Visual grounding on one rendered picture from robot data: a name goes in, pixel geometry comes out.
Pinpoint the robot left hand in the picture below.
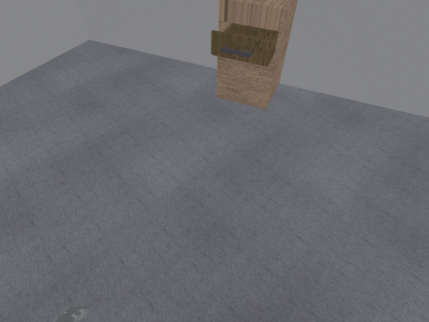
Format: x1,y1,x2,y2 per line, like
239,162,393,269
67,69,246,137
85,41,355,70
54,306,89,322

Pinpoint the cabinet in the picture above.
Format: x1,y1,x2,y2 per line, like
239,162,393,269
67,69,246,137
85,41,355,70
217,0,298,110

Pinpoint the drawer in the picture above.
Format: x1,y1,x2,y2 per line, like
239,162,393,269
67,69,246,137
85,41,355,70
211,23,279,66

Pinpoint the handle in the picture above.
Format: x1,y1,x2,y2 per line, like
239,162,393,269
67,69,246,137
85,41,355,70
221,45,253,58

